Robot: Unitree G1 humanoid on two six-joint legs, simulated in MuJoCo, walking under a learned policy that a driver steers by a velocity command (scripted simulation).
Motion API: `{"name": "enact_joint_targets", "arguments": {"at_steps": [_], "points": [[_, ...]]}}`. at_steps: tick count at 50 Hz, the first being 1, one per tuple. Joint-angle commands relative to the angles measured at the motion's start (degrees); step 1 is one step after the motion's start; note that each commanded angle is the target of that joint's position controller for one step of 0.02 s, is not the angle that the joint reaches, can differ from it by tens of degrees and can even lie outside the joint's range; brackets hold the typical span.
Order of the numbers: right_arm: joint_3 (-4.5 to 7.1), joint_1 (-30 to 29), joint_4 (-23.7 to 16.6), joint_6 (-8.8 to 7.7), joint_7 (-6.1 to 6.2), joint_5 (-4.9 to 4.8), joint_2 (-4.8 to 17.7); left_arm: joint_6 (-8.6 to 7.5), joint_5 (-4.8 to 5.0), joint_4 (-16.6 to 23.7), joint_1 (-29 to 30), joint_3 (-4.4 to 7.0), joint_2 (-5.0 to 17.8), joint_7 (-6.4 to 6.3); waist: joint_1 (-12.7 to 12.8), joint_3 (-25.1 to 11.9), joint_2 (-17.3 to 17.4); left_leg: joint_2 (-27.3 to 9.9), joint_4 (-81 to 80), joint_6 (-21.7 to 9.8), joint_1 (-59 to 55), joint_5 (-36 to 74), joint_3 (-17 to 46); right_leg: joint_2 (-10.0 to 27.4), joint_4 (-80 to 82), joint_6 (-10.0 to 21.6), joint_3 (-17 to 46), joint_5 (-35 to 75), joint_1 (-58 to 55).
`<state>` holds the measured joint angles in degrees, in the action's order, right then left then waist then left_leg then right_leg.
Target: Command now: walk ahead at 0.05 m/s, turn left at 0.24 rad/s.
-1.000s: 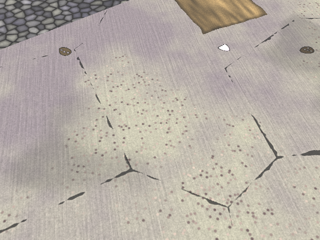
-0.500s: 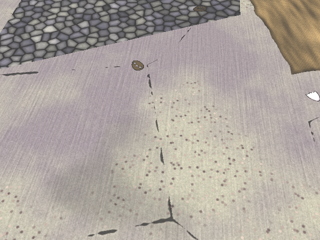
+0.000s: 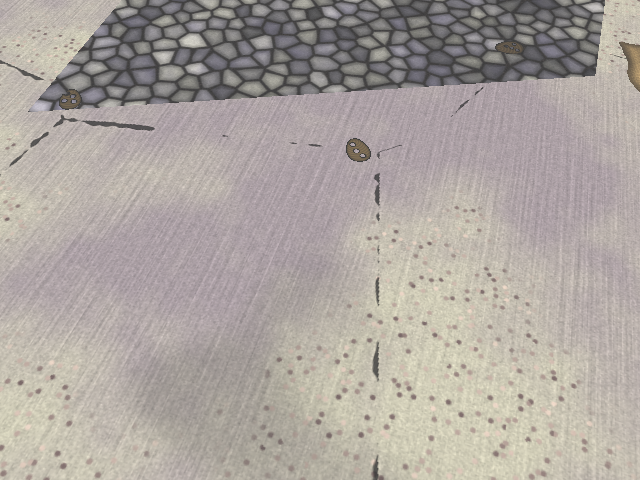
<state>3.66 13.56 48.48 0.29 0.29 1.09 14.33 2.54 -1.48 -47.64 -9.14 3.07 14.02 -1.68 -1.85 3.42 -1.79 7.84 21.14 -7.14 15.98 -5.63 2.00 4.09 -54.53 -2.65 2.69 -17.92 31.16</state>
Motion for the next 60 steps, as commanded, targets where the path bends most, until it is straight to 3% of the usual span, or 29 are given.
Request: {"name": "enact_joint_targets", "arguments": {"at_steps": [1,6,8,9,10,11,12,13,15,17,20,26,37,49,50,52,54,55,57,60], "points": [[1.32,2.0,-2.3,-0.22,0.33,0.36,7.3,-0.15,0.31,2.4,-1.5,0.96,4.4,-0.23,-0.1,-6.2,7.0,-17.0,-7.6,-5.8,-6.2,1.0,15.3,-0.6,4.1,0.5,-0.3,-0.7,-2.5],[0.69,1.1,-1.4,0.24,0.4,0.78,7.0,-0.68,1.23,1.4,-3.3,0.52,3.7,-0.79,0.1,-5.1,8.0,-17.3,-4.9,-6.0,-5.0,3.7,16.6,-3.7,15.5,2.4,-2.0,-5.8,-11.4],[0.25,0.1,-0.9,0.52,0.75,0.19,6.6,-1.17,1.37,0.0,-6.7,0.16,2.7,-1.18,2.1,-4.9,6.9,-16.6,-2.2,-4.4,-4.1,6.9,16.5,-4.6,27.6,3.5,-3.0,-0.8,-18.0],[-0.13,0.2,-0.6,0.51,1.0,-0.21,5.9,-1.76,1.06,-0.7,-8.2,-0.08,2.5,-1.35,3.0,-4.7,5.4,-15.7,-0.8,-2.1,-1.7,6.5,16.0,-3.3,36.3,4.1,-1.5,6.3,-23.4],[-0.89,1.7,-0.7,0.11,0.96,-0.56,3.5,-2.51,-0.04,-0.6,-8.0,0.14,5.1,-1.62,1.5,-5.5,0.5,-13.1,2.2,0.9,0.8,2.7,13.9,3.3,40.5,5.5,5.8,8.4,-27.1],[-1.33,4.3,-0.3,-0.07,0.8,-1.4,1.5,-2.93,-0.19,0.7,-3.4,0.4,8.8,-1.38,-2.2,-4.8,-6.8,-6.0,3.9,3.2,2.9,-7.7,7.1,11.8,41.4,9.3,15.1,18.9,-25.4],[-1.19,2.8,1.0,0.25,0.96,-0.67,3.1,-3.2,0.08,0.5,-0.9,-0.41,5.8,-0.59,-1.5,-3.6,-6.2,-5.9,3.3,3.7,-3.8,-11.4,4.9,13.2,39.6,11.8,13.3,23.3,-18.3],[-1.26,2.1,1.6,0.29,0.89,-0.35,3.3,-3.56,0.23,0.4,0.2,-0.98,4.3,-0.11,-1.7,-3.7,-5.7,-6.7,0.8,3.7,-7.0,-7.2,5.8,10.0,39.2,10.4,10.4,20.9,-17.7],[-1.03,-0.5,2.4,0.04,0.62,-0.13,4.6,-3.64,0.65,-1.0,-1.8,-0.94,5.0,-0.14,0.0,-2.9,-6.5,-8.1,-1.5,3.9,-9.2,0.4,7.3,4.8,39.6,6.8,7.3,11.4,-18.0],[-1.04,0.6,4.1,-0.21,0.41,-0.42,5.0,-3.66,1.05,-2.5,-3.8,-0.93,5.2,-0.37,0.4,-2.5,-3.9,-9.4,-1.7,3.8,-8.1,2.9,7.9,3.2,39.5,6.3,5.8,10.8,-20.1],[-1.53,0.9,6.8,-0.37,0.95,-0.61,3.6,-3.52,1.05,-4.2,-5.0,-1.08,4.6,-0.39,1.0,-1.9,0.2,-9.7,-3.3,4.3,-7.0,2.7,8.2,2.9,38.4,6.6,5.1,11.8,-22.5],[-1.88,0.4,10.6,-0.33,1.47,-0.75,3.2,-3.51,0.93,-7.2,-5.4,-1.41,4.1,-0.37,1.5,-1.6,1.8,-10.3,-4.0,4.5,-7.4,3.3,8.3,2.2,38.2,6.8,4.5,12.1,-23.4],[-2.75,1.5,15.4,-0.12,1.96,-0.79,2.5,-3.42,0.91,-11.9,-7.0,-2.5,2.7,-0.53,1.4,-1.0,1.4,-11.0,-3.8,4.5,-7.9,3.3,8.0,1.5,38.5,6.7,4.2,12.2,-23.4],[-3.62,2.6,18.0,-0.06,2.24,-0.81,0.8,-3.47,0.93,-14.9,-9.4,-3.28,1.2,-0.75,1.5,-0.1,1.4,-11.2,-3.2,4.9,-7.2,2.6,7.3,1.1,38.6,6.8,4.3,12.2,-23.0],[-3.77,3.0,18.2,0.0,2.25,-0.74,0.4,-3.47,0.82,-15.2,-10.0,-3.34,1.1,-0.7,1.7,-1.2,1.2,-10.7,-3.3,4.8,-7.5,-0.7,7.0,0.7,39.5,6.9,4.4,6.7,-23.4],[-3.48,2.3,17.5,0.17,2.14,-0.35,0.8,-2.99,0.74,-15.5,-11.3,-2.18,3.7,-0.6,2.5,0.2,-1.5,-7.3,1.8,4.1,-3.3,-11.8,4.0,0.8,41.6,8.6,7.2,-10.6,-22.8],[-3.27,-0.5,15.5,0.08,1.41,0.7,0.7,-2.36,0.81,-16.1,-14.8,-1.06,5.5,-0.48,4.4,4.5,-5.6,-4.4,11.6,3.6,6.8,-19.9,-0.8,6.7,46.9,13.4,16.1,-27.4,-22.8],[-3.43,-1.9,14.3,-0.31,0.95,1.36,0.0,-2.38,0.71,-16.5,-16.2,-0.68,5.5,-0.46,5.0,7.1,-6.2,-6.0,16.5,3.6,10.1,-19.5,-2.5,10.6,49.0,15.9,20.2,-29.7,-22.1],[-3.07,-4.4,12.2,-1.37,0.28,1.41,0.4,-3.22,-0.01,-16.8,-17.8,-0.32,4.8,-0.28,5.2,9.4,-3.3,-9.3,24.9,3.7,18.0,-19.9,-2.2,14.1,50.7,18.6,23.4,-24.4,-24.6],[-2.44,-5.0,10.6,-3.04,-0.73,0.89,0.7,-4.95,0.2,-16.3,-17.4,0.07,4.7,0.02,3.9,6.9,-1.0,-10.9,25.2,4.6,20.6,-16.9,-2.7,11.4,49.0,17.3,17.4,-12.5,-29.5]]}}
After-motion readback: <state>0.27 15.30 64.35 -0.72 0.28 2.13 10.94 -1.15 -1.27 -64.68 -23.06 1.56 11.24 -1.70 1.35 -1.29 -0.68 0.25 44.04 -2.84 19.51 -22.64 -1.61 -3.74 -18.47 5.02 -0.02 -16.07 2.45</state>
